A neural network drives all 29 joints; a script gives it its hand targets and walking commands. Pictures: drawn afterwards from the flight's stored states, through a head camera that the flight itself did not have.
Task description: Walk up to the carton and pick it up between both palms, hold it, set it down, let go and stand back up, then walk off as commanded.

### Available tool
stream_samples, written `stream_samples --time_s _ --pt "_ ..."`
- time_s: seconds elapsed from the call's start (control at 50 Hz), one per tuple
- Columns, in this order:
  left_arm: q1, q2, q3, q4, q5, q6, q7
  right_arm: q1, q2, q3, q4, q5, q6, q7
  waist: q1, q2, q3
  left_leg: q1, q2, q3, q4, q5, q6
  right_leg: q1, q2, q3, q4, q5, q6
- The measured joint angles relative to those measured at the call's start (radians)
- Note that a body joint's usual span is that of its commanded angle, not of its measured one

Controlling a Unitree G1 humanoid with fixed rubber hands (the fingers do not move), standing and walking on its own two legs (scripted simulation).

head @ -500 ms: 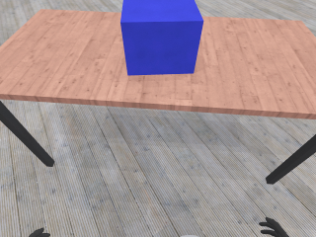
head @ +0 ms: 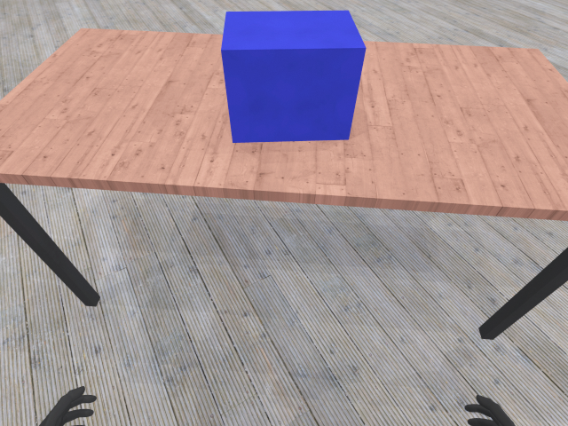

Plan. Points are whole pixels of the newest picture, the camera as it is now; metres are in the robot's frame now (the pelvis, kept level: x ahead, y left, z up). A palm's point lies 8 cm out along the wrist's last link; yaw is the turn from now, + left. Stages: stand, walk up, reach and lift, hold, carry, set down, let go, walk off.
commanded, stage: stand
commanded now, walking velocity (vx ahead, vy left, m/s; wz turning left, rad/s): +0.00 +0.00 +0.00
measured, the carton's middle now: (289, 77) +0.81 -0.04 +0.07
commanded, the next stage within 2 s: none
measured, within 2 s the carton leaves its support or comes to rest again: neither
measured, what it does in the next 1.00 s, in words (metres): stands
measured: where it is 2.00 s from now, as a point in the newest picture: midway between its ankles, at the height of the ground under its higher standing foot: outside the picture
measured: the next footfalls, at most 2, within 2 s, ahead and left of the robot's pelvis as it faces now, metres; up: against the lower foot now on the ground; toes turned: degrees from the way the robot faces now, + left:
none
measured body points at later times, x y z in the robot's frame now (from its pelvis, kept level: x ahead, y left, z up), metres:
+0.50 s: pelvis +0.00 +0.00 +0.00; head +0.00 -0.01 +0.45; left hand +0.14 +0.31 -0.08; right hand +0.12 -0.32 -0.10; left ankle -0.01 +0.14 -0.73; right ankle +0.04 -0.12 -0.73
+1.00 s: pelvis -0.01 +0.00 +0.00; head -0.01 -0.01 +0.45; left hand +0.14 +0.31 -0.07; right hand +0.11 -0.32 -0.10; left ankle -0.01 +0.14 -0.73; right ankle +0.04 -0.12 -0.73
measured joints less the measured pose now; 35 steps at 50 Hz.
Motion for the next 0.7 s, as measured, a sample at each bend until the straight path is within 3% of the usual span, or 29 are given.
stream_samples --time_s 0.7 --pt "-0.026 0.000 0.000 0.000 0.000 0.000 0.000 -0.071 0.000 0.024 0.069 0.005 0.000 0.008 0.000 -0.002 -0.014 0.002 0.000 0.000 -0.004 0.012 -0.003 0.000 0.000 0.000 0.000 0.011 0.001"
